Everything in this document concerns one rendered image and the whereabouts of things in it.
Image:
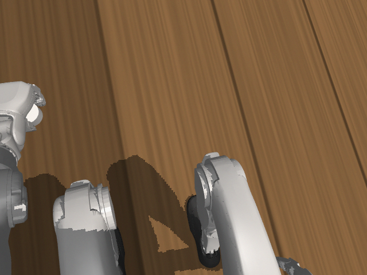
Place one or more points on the left robot arm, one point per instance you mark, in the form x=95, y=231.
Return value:
x=13, y=193

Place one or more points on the left robot foot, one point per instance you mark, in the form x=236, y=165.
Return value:
x=121, y=251

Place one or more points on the tin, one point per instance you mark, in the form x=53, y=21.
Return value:
x=35, y=115

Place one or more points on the right robot foot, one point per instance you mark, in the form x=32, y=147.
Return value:
x=208, y=260

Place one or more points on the right robot hand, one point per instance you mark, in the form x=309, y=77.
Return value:
x=292, y=267

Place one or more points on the left robot hand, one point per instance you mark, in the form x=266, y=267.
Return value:
x=19, y=97

